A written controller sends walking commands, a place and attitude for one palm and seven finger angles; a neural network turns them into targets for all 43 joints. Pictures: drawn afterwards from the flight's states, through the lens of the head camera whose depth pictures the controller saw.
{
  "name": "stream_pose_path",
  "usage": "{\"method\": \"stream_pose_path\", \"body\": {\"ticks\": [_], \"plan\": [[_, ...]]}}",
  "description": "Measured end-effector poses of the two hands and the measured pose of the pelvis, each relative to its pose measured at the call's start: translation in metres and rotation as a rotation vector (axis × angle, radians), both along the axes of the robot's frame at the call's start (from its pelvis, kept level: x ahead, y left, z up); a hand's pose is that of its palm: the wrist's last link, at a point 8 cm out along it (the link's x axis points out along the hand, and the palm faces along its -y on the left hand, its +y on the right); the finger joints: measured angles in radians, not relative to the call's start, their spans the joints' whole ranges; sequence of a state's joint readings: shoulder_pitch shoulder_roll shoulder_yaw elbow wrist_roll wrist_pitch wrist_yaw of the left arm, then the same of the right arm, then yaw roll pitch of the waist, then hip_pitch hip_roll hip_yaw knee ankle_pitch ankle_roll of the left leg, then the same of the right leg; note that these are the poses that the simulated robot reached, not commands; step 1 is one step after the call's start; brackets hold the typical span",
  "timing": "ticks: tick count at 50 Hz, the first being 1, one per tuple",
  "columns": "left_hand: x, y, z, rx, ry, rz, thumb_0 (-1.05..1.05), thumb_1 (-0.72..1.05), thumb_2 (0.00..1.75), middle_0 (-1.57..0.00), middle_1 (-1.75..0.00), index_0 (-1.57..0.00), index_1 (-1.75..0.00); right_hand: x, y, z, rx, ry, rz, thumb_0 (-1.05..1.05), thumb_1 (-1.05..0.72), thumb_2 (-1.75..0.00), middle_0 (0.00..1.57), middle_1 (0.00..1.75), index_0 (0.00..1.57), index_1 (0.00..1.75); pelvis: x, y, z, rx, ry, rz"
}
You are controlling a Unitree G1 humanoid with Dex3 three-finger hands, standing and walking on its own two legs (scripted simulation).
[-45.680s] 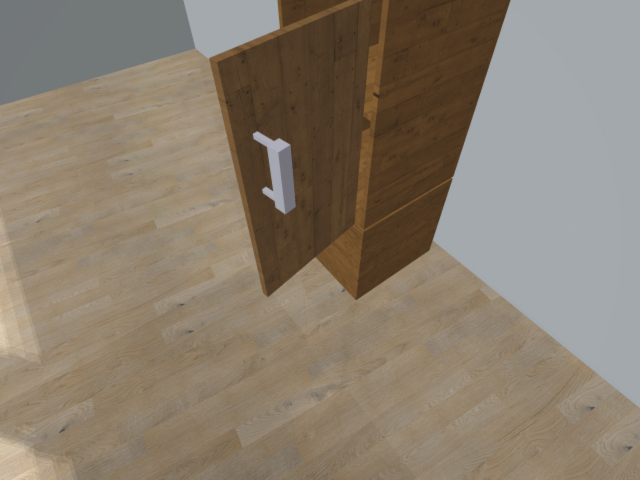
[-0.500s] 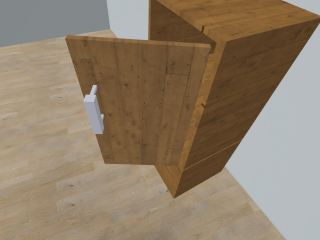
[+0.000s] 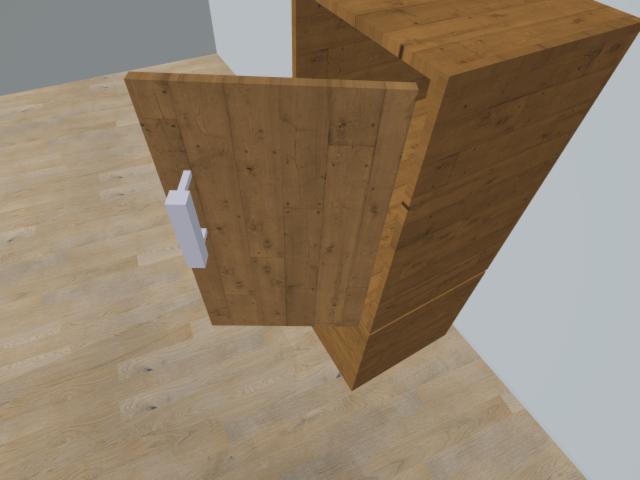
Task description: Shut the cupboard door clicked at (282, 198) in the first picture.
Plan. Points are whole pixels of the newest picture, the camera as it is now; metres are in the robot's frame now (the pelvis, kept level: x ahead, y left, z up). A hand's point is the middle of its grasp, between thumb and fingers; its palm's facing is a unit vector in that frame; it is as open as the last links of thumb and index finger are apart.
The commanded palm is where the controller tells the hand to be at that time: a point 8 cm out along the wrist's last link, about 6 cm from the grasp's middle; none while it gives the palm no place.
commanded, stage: look again from close up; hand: left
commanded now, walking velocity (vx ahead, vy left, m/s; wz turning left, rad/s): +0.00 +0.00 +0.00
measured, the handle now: (192, 220) +0.45 +0.23 +0.05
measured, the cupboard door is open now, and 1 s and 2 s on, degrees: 60 60 60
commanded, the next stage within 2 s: raise the hand and make a fist in 0.06 s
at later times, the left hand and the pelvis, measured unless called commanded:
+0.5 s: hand (194, 436) +0.17 +0.16 -0.03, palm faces +0.07 -1.00 -0.02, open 6.5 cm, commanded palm +0.11 +0.23 -0.05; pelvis -0.03 -0.05 -0.07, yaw +5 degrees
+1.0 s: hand (175, 395) +0.21 +0.19 +0.00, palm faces +0.13 -0.99 -0.03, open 4.1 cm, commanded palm +0.16 +0.23 +0.00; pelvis +0.03 -0.04 -0.06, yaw +4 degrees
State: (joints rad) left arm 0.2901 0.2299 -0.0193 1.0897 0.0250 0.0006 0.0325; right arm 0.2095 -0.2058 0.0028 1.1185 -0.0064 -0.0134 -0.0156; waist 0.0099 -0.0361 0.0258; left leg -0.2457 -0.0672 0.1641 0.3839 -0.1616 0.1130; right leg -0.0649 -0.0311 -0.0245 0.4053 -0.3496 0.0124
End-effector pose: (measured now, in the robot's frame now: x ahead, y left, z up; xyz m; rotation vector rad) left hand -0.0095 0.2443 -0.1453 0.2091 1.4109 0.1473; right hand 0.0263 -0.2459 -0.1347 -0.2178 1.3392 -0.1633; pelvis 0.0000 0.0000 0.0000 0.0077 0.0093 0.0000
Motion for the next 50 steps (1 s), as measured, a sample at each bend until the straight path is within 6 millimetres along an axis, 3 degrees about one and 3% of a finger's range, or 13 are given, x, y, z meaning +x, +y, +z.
{"method": "stream_pose_path", "body": {"ticks": [9,10,12,16,19,21,23,29,31,33,38,44,50], "plan": [[0.004,-0.007,0.000,0.004,-0.002,-0.009,0.00,0.90,0.90,-0.20,-0.30,-0.20,-0.30,-0.003,-0.004,-0.001,0.005,0.007,-0.008,0.00,-0.91,-0.90,0.20,0.30,0.21,0.30,0.001,-0.005,0.000,-0.001,0.003,0.002],[0.014,-0.005,0.005,0.008,-0.066,0.053,0.00,0.90,0.90,-0.20,-0.30,-0.21,-0.30,0.000,-0.005,0.000,-0.002,-0.033,-0.006,0.01,-0.91,-0.90,0.20,0.30,0.21,0.30,-0.002,-0.006,-0.002,-0.003,0.001,0.016],[0.058,0.001,0.037,0.056,-0.381,0.085,0.01,0.90,0.90,-0.20,-0.30,-0.21,-0.31,0.009,-0.008,0.007,-0.023,-0.176,0.023,0.01,-0.91,-0.90,0.20,0.30,0.21,0.30,-0.008,-0.010,-0.005,-0.003,-0.009,0.048],[0.139,-0.007,0.131,0.086,-0.983,0.091,0.01,0.91,0.90,-0.22,-0.32,-0.23,-0.33,0.036,-0.014,0.013,0.016,-0.379,0.099,0.01,-0.90,-0.90,0.20,0.30,0.21,0.30,-0.014,-0.017,-0.010,0.005,0.005,0.109],[0.174,-0.017,0.167,0.039,-1.325,0.034,0.01,0.91,0.90,-0.25,-0.36,-0.26,-0.36,0.067,-0.023,0.010,0.034,-0.537,0.136,0.01,-0.90,-0.90,0.20,0.30,0.21,0.30,-0.022,-0.027,-0.028,0.025,0.028,0.115],[0.180,-0.023,0.167,-0.028,-1.448,-0.011,0.00,0.91,0.90,-0.28,-0.39,-0.29,-0.39,0.088,-0.030,0.009,0.029,-0.624,0.149,0.01,-0.90,-0.90,0.20,0.30,0.21,0.30,-0.026,-0.034,-0.041,0.015,0.054,0.108],[0.173,-0.028,0.150,-0.089,-1.474,-0.073,0.00,0.91,0.90,-0.31,-0.42,-0.32,-0.43,0.107,-0.037,0.012,0.023,-0.700,0.152,0.01,-0.90,-0.90,0.20,0.30,0.21,0.30,-0.028,-0.042,-0.054,0.010,0.079,0.097],[0.111,-0.025,0.075,-0.144,-1.231,-0.020,0.00,0.90,0.90,-0.41,-0.53,-0.42,-0.54,0.158,-0.051,0.025,-0.025,-0.844,0.235,0.01,-0.90,-0.90,0.20,0.30,0.21,0.30,-0.027,-0.060,-0.082,-0.011,0.127,0.088],[0.093,-0.019,0.075,-0.078,-1.238,0.034,0.01,0.90,0.90,-0.45,-0.57,-0.46,-0.58,0.171,-0.050,0.026,-0.039,-0.859,0.280,0.01,-0.90,-0.90,0.20,0.30,0.20,0.30,-0.023,-0.063,-0.087,-0.027,0.141,0.102],[0.087,-0.014,0.092,-0.001,-1.318,0.055,0.02,0.90,0.90,-0.49,-0.61,-0.49,-0.61,0.183,-0.045,0.022,-0.041,-0.861,0.321,0.01,-0.90,-0.90,0.20,0.30,0.20,0.30,-0.019,-0.065,-0.091,-0.044,0.151,0.116],[0.118,-0.024,0.137,0.017,-1.539,-0.060,0.02,0.90,0.90,-0.57,-0.71,-0.58,-0.71,0.201,-0.024,0.002,0.009,-0.833,0.356,0.01,-0.90,-0.90,0.20,0.30,0.20,0.30,-0.010,-0.064,-0.093,-0.077,0.174,0.140],[0.184,-0.033,0.120,-0.189,-1.295,-0.178,0.01,0.90,0.90,-0.68,-0.83,-0.69,-0.83,0.190,-0.006,-0.013,0.080,-0.729,0.237,0.01,-0.90,-0.90,0.20,0.30,0.21,0.30,0.005,-0.057,-0.081,-0.057,0.211,0.114],[0.193,-0.003,0.146,-0.100,-1.304,-0.042,0.02,0.90,0.90,-0.79,-0.95,-0.80,-0.95,0.171,-0.005,-0.006,0.061,-0.638,0.151,0.01,-0.90,-0.90,0.20,0.30,0.21,0.30,0.028,-0.042,-0.063,-0.038,0.215,0.076]]}}
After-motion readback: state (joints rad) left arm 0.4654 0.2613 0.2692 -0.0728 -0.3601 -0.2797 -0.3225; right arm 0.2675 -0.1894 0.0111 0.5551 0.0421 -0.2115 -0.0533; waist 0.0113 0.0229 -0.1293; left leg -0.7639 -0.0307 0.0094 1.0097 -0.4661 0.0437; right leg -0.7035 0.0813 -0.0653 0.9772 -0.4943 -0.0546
